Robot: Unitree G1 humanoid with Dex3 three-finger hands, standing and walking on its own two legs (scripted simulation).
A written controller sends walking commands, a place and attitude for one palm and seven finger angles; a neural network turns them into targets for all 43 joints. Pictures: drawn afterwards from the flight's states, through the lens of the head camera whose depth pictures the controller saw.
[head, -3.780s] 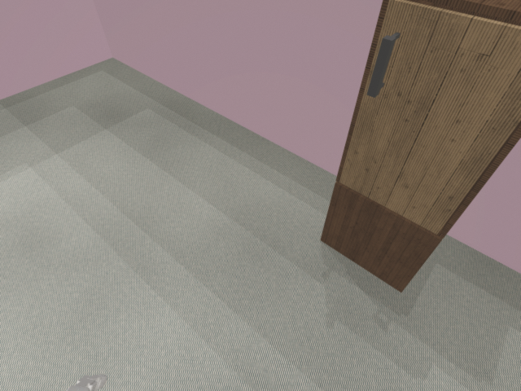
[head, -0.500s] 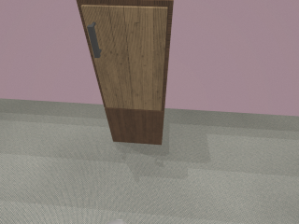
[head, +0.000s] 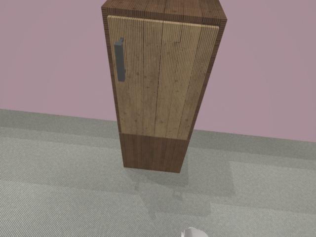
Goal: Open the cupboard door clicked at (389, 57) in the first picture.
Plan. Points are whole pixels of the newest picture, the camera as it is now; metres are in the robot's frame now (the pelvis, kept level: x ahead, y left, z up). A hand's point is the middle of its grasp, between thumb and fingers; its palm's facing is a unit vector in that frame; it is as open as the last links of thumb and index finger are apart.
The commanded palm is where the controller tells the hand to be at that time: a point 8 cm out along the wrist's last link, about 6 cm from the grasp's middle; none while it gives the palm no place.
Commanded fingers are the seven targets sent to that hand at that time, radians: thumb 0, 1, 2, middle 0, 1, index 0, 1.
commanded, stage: come to a stop and stand still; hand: left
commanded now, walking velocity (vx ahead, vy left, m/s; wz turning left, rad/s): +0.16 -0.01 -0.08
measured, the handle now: (121, 60) +0.65 +0.17 +0.11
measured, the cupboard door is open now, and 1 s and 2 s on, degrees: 0 0 0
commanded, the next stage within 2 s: look again from close up in 1.40 s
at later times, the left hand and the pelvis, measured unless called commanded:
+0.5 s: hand (95, 233) +0.17 +0.18 -0.18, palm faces +0.05 -0.96 -0.26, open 7.3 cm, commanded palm none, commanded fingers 0.00 0.90 0.90 -0.20 -0.30 -0.20 -0.30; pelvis +0.09 +0.00 -0.01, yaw +2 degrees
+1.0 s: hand out of the picture +0.04 +0.22 -0.18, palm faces +0.03 -0.97 -0.23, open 7.4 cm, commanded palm none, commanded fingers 0.00 0.90 0.90 -0.20 -0.30 -0.20 -0.30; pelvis +0.05 +0.04 +0.00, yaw +0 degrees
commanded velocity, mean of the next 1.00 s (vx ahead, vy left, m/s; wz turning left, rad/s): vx -0.10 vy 0.01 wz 0.00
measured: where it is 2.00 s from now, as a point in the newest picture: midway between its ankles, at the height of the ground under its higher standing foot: outside the picture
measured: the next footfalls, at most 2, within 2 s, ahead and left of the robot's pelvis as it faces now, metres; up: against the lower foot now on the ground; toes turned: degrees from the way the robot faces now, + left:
right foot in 0.24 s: +0.21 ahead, -0.11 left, +0.00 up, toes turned -5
left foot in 0.64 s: +0.11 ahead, +0.15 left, +0.00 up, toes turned +4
